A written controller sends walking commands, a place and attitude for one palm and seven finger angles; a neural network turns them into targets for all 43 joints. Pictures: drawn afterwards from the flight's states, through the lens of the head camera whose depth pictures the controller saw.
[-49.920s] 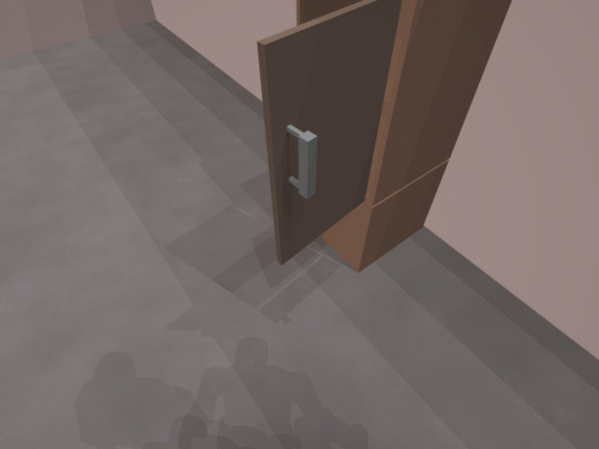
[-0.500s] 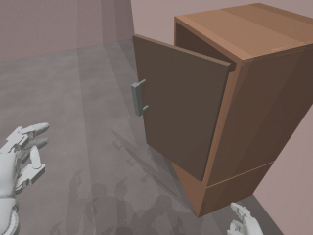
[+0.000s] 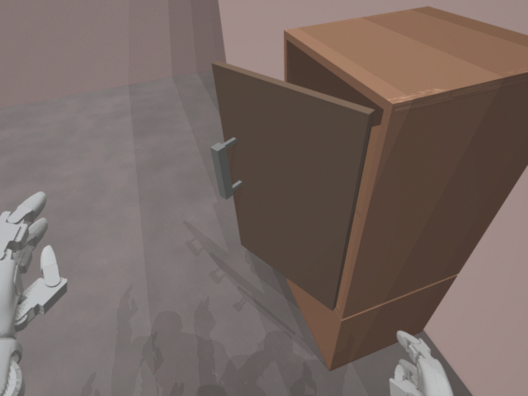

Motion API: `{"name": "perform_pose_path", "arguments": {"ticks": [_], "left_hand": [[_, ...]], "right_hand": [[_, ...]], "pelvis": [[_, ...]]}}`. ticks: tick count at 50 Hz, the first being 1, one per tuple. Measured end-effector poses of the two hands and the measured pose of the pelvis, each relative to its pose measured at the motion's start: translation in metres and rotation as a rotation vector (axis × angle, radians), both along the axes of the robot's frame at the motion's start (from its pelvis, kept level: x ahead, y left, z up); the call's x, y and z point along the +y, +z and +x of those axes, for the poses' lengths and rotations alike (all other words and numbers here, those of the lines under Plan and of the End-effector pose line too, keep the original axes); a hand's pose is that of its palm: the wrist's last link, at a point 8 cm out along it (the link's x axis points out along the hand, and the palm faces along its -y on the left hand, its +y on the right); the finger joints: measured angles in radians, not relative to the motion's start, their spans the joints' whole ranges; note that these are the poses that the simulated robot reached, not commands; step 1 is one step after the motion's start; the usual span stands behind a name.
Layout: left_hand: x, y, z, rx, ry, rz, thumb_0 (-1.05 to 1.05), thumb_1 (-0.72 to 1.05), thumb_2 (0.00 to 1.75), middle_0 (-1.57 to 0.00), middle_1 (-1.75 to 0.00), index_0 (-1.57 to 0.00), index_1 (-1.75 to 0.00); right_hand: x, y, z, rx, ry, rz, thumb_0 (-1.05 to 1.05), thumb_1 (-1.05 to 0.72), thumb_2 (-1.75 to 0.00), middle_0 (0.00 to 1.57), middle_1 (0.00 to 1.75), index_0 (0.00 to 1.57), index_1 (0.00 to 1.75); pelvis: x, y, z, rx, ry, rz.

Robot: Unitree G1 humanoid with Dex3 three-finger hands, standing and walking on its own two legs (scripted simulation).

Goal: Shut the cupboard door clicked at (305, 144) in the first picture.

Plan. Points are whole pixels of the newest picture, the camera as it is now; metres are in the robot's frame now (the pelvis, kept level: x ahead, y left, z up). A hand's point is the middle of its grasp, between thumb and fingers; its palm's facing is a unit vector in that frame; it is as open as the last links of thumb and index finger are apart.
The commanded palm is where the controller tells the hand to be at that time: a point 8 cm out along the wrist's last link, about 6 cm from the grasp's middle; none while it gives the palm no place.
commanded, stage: step back with the hand held close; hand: left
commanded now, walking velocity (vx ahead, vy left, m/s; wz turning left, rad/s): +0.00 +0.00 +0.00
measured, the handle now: (229, 168) +0.62 +0.16 +0.01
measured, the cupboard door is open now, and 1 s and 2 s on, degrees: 28 28 28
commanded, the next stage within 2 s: stop stepping back and stand still in 1.18 s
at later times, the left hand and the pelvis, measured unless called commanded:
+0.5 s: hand (22, 297) +0.17 +0.30 +0.16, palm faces +0.36 -0.79 -0.50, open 7.4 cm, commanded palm +0.11 +0.33 +0.17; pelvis -0.03 +0.04 -0.01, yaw -1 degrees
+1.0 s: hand out of the picture +0.02 +0.32 +0.17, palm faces +0.53 -0.76 -0.38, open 7.4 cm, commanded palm -0.03 +0.36 +0.17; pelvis -0.15 +0.05 -0.03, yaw +4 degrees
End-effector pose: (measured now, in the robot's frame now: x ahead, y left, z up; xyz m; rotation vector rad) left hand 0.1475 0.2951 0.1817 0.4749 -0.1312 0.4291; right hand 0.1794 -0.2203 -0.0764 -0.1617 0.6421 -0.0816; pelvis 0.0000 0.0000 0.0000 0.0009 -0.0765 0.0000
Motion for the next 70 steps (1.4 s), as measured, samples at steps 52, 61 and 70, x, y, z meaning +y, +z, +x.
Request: {"name": "perform_pose_path", "arguments": {"ticks": [52, 61, 70], "left_hand": [[0.068, -0.003, -0.175, -0.273, -0.004, 0.102, 0.01, 0.89, 0.9, -0.21, -0.3, -0.21, -0.31], [0.082, 0.005, -0.235, -0.261, -0.032, 0.149, 0.01, 0.89, 0.9, -0.21, -0.3, -0.21, -0.31], [0.076, 0.017, -0.31, -0.352, -0.055, 0.16, 0.01, 0.88, 0.9, -0.21, -0.3, -0.22, -0.31]], "right_hand": [[0.044, -0.013, -0.175, 0.089, 0.003, -0.152, 0.01, -0.9, -0.89, 0.2, 0.3, 0.2, 0.3], [0.069, -0.009, -0.222, 0.057, 0.042, -0.098, 0.02, -0.9, -0.89, 0.2, 0.3, 0.2, 0.3], [0.086, -0.018, -0.288, 0.066, 0.06, -0.074, 0.01, -0.91, -0.89, 0.2, 0.3, 0.21, 0.3]], "pelvis": [[0.053, -0.027, -0.162, 0.033, 0.08, -0.068], [0.056, -0.027, -0.225, 0.097, 0.105, -0.118], [0.071, -0.029, -0.284, 0.069, 0.01, -0.035]]}}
